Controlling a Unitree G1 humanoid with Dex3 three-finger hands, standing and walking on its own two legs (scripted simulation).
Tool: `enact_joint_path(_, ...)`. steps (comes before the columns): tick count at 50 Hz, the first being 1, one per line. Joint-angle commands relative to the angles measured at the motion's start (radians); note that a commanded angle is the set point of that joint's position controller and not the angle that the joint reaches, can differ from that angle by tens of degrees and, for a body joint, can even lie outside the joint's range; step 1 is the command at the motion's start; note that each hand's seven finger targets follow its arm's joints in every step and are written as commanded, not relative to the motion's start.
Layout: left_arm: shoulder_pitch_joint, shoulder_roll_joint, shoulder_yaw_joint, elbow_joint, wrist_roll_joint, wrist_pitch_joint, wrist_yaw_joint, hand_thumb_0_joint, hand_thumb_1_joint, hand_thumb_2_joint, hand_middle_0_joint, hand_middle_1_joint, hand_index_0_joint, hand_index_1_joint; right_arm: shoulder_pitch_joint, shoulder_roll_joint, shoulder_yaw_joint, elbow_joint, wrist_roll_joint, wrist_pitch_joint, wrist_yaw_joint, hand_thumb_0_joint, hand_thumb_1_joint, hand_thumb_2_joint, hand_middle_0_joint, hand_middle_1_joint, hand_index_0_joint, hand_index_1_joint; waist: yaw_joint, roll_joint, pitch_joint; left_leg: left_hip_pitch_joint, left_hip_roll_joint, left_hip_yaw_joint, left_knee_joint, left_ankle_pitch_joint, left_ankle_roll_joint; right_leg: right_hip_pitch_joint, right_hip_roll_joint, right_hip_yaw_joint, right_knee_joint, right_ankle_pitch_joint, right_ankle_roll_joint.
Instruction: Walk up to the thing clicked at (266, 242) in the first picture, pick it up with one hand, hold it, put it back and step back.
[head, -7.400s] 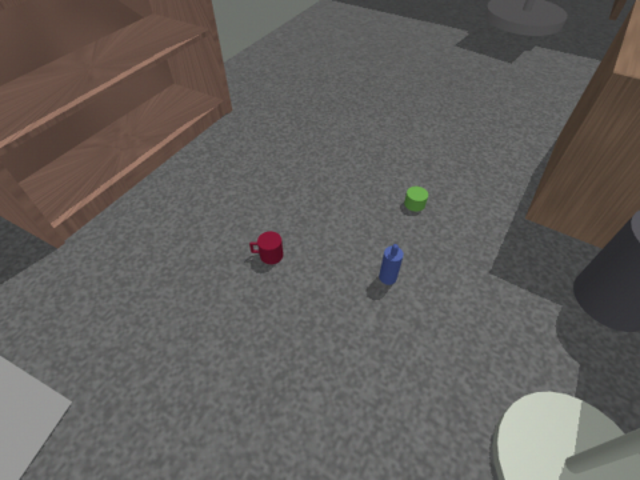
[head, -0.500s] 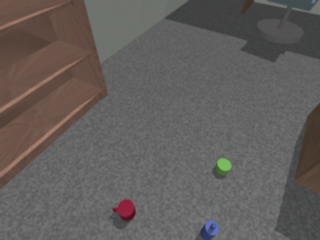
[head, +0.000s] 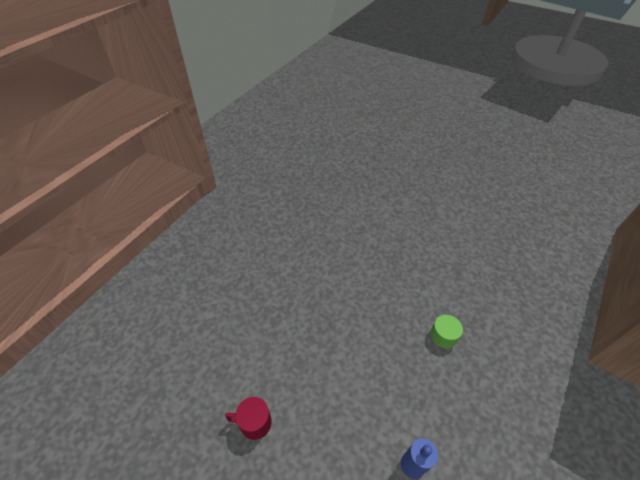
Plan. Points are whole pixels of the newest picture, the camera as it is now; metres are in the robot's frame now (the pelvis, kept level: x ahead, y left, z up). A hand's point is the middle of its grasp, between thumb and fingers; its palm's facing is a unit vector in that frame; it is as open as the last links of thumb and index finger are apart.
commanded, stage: stand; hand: left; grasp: from above
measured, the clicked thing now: (248, 418) +0.39 +0.22 -0.74
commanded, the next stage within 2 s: rise first in 0.10 s
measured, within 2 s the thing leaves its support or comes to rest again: neither
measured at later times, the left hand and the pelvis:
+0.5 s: hand out of the picture +0.15 +0.25 -0.17, palm faces -0.05 -0.93 -0.36, open 10.0 cm; pelvis -0.01 +0.00 -0.02, yaw -1 degrees
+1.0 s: hand out of the picture +0.12 +0.26 -0.24, palm faces -0.18 -0.87 -0.46, open 14.1 cm; pelvis -0.01 +0.00 -0.10, yaw -1 degrees
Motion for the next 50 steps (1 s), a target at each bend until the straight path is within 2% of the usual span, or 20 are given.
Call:
enact_joint_path(1,-0.024,0.216,0.046,-0.053,-0.007,-0.015,0.012,0.0,0.9,0.9,-0.2,-0.3,-0.2,-0.301,-0.033,-0.216,-0.037,-0.062,0.002,-0.025,-0.018,0.0,-0.9,-0.9,0.2,0.3,0.2,0.3,-0.004,0.0,-0.07,0.049,0.114,-0.094,-0.032,0.159,0.033,-0.032,-0.113,0.074,-0.047,0.136,-0.041)
enact_joint_path(10,-0.027,0.213,0.044,-0.056,-0.005,-0.015,0.012,0.0,0.82,0.98,-0.132,-0.38,-0.129,-0.381,-0.038,-0.218,-0.039,-0.063,0.002,-0.026,-0.018,0.0,-0.953,-0.928,0.201,0.305,0.202,0.305,-0.002,-0.002,-0.08,0.052,0.116,-0.095,-0.031,0.177,0.032,-0.027,-0.113,0.072,-0.041,0.148,-0.042)
enact_joint_path(11,-0.377,0.056,0.049,-0.407,-0.063,-0.111,0.029,0.0,0.74,1.006,-0.2,-0.46,-0.153,-0.461,-0.015,-0.057,-0.001,-0.346,0.071,-0.073,-0.04,0.0,-0.996,-0.927,0.199,0.301,0.2,0.301,-0.118,0.029,0.007,-0.058,-0.025,0.033,0.023,0.001,0.021,-0.265,0.031,0.002,0.033,0.084,-0.035)
enact_joint_path(12,-0.492,0.095,0.064,-0.337,-0.058,-0.101,0.034,0.0,0.66,0.957,-0.19,-0.54,-0.16,-0.541,0.042,-0.082,-0.004,-0.291,0.069,-0.068,-0.05,0.0,-0.96,-0.92,0.198,0.3,0.199,0.3,-0.096,-0.008,-0.043,-0.055,-0.027,0.028,0.045,-0.024,0.026,-0.223,0.026,-0.006,0.044,0.063,-0.034)
enact_joint_path(13,-0.308,0.168,0.113,-0.174,-0.04,-0.063,0.034,0.0,0.585,0.947,-0.178,-0.62,-0.158,-0.621,0.085,-0.113,-0.025,-0.295,0.075,-0.057,-0.061,0.0,-0.944,-0.916,0.198,0.3,0.199,0.3,-0.071,-0.042,-0.028,-0.081,-0.025,0.03,0.06,-0.02,0.027,-0.217,0.034,-0.018,0.052,0.043,-0.036)
enact_joint_path(14,-0.258,0.192,0.135,-0.093,-0.02,-0.04,0.021,0.0,0.505,0.945,-0.147,-0.7,-0.143,-0.701,0.104,-0.116,-0.038,-0.308,0.069,-0.049,-0.062,0.0,-0.946,-0.915,0.198,0.3,0.199,0.3,-0.062,-0.059,-0.066,-0.112,-0.033,0.028,0.103,-0.009,0.031,-0.237,0.032,-0.016,0.081,0.041,-0.039)
enact_joint_path(16,-0.325,0.27,0.189,-0.104,0.03,-0.042,-0.003,0.0,0.345,0.945,-0.103,-0.86,-0.122,-0.861,0.112,-0.111,-0.062,-0.36,0.049,-0.056,-0.066,0.0,-0.962,-0.919,0.198,0.3,0.199,0.3,-0.03,-0.05,-0.177,-0.137,-0.034,0.023,0.174,0.025,0.031,-0.247,0.027,-0.009,0.153,0.074,-0.039)
enact_joint_path(19,-0.13,0.222,0.216,-0.097,0.088,-0.005,-0.026,0.0,0.105,0.975,-0.021,-1.072,-0.059,-1.032,0.148,-0.096,-0.086,-0.424,0.028,-0.059,-0.048,0.0,-0.952,-0.916,0.198,0.3,0.199,0.3,0.024,0.05,-0.295,-0.183,-0.046,0.02,0.25,0.09,0.014,-0.256,0.03,-0.006,0.255,0.113,-0.053)
enact_joint_path(21,-0.091,0.168,0.19,-0.134,0.108,0.031,-0.02,0.0,-0.055,0.988,-0.019,-1.091,-0.052,-1.056,0.14,-0.085,-0.089,-0.471,0.037,-0.059,-0.047,0.0,-0.954,-0.915,0.199,0.3,0.2,0.3,0.022,0.054,-0.283,-0.192,-0.042,0.017,0.248,0.096,0.007,-0.273,0.04,-0.013,0.257,0.101,-0.054)
enact_joint_path(27,-0.112,0.157,0.185,-0.29,0.143,0.13,0.007,0.0,-0.472,0.975,-0.063,-1.094,-0.073,-1.083,0.104,-0.068,-0.087,-0.576,0.04,-0.071,-0.033,0.0,-0.912,-0.906,0.2,0.3,0.2,0.3,-0.012,0.002,-0.25,-0.318,-0.025,0.005,0.347,0.012,0.014,-0.407,0.05,-0.024,0.344,0.004,-0.047)
enact_joint_path(33,-0.059,0.166,0.226,-0.426,0.178,0.121,0.022,0.0,-0.548,0.998,-0.066,-1.083,-0.061,-1.088,0.139,-0.05,-0.091,-0.623,0.028,-0.112,-0.029,0.0,-0.903,-0.904,0.2,0.3,0.2,0.3,-0.023,0.049,-0.325,-0.445,-0.007,-0.016,0.5,-0.07,0.015,-0.579,0.05,-0.016,0.523,-0.076,-0.048)
enact_joint_path(34,-0.1,0.159,0.208,-0.551,0.179,0.11,0.018,0.0,-0.55,0.998,-0.061,-1.083,-0.056,-1.087,0.134,-0.049,-0.1,-0.637,0.027,-0.121,-0.032,0.0,-0.885,-0.899,0.2,0.3,0.2,0.3,-0.021,0.072,-0.358,-0.443,-0.008,-0.016,0.522,-0.055,0.013,-0.594,0.049,-0.015,0.544,-0.062,-0.048)
enact_joint_path(35,-0.023,0.17,0.238,-0.499,0.187,0.121,0.024,0.0,-0.549,1.002,-0.059,-1.087,-0.052,-1.094,0.142,-0.047,-0.097,-0.637,0.026,-0.124,-0.036,0.0,-0.892,-0.902,0.2,0.3,0.2,0.3,-0.022,0.056,-0.38,-0.45,-0.006,-0.016,0.542,-0.041,0.016,-0.6,0.046,-0.011,0.56,-0.047,-0.047)
enact_joint_path(36,-0.063,0.143,0.194,-0.604,0.187,0.119,0.018,0.0,-0.547,1.001,-0.061,-1.093,-0.056,-1.098,0.127,-0.047,-0.101,-0.659,0.027,-0.132,-0.04,0.0,-0.894,-0.902,0.2,0.3,0.2,0.3,-0.031,0.065,-0.374,-0.462,-0.005,-0.018,0.555,-0.045,0.016,-0.626,0.048,-0.012,0.57,-0.053,-0.046)
enact_joint_path(37,0.012,0.167,0.231,-0.551,0.196,0.132,0.022,0.0,-0.554,1.014,-0.055,-1.074,-0.043,-1.086,0.142,-0.045,-0.098,-0.643,0.024,-0.132,-0.042,0.0,-0.889,-0.901,0.2,0.3,0.2,0.3,-0.026,0.06,-0.369,-0.478,-0.004,-0.02,0.567,-0.051,0.017,-0.626,0.046,-0.011,0.582,-0.058,-0.044)
enact_joint_path(39,0.058,0.156,0.221,-0.61,0.201,0.147,0.021,0.0,-0.546,1.008,-0.052,-1.072,-0.041,-1.082,0.143,-0.048,-0.106,-0.658,0.022,-0.141,-0.046,0.0,-0.885,-0.901,0.2,0.3,0.2,0.3,-0.03,0.041,-0.424,-0.477,0.0,-0.022,0.605,-0.001,0.022,-0.629,0.047,-0.011,0.605,-0.015,-0.041)
enact_joint_path(43,0.084,0.138,0.195,-0.722,0.216,0.173,0.019,0.0,-0.553,0.999,-0.053,-1.072,-0.044,-1.08,0.12,-0.04,-0.099,-0.677,0.019,-0.156,-0.049,0.0,-0.89,-0.901,0.2,0.3,0.2,0.3,-0.034,0.046,-0.425,-0.525,0.002,-0.027,0.655,0.012,0.024,-0.679,0.046,-0.011,0.647,-0.008,-0.041)
enact_joint_path(46,0.159,0.154,0.225,-0.681,0.234,0.196,0.025,0.0,-0.543,0.991,-0.043,-1.072,-0.037,-1.078,0.122,-0.042,-0.097,-0.669,0.015,-0.162,-0.047,0.0,-0.871,-0.896,0.2,0.3,0.2,0.3,-0.03,0.053,-0.414,-0.566,0.006,-0.038,0.681,-0.001,0.021,-0.72,0.048,-0.019,0.687,-0.04,-0.045)
enact_joint_path(47,0.114,0.14,0.194,-0.777,0.239,0.191,0.022,0.0,-0.538,0.986,-0.046,-1.081,-0.044,-1.083,0.101,-0.036,-0.095,-0.698,0.017,-0.168,-0.046,0.0,-0.88,-0.898,0.2,0.3,0.2,0.3,-0.032,0.065,-0.427,-0.574,0.005,-0.037,0.696,-0.003,0.022,-0.743,0.049,-0.018,0.699,-0.039,-0.046)
enact_joint_path(50,0.163,0.144,0.217,-0.749,0.253,0.198,0.028,0.0,-0.542,0.982,-0.043,-1.077,-0.041,-1.078,0.101,-0.033,-0.094,-0.695,0.012,-0.174,-0.044,0.0,-0.871,-0.895,0.2,0.3,0.199,0.3,-0.028,0.067,-0.406,-0.637,0.004,-0.041,0.722,-0.088,0.02,-0.795,0.05,-0.018,0.733,-0.104,-0.048)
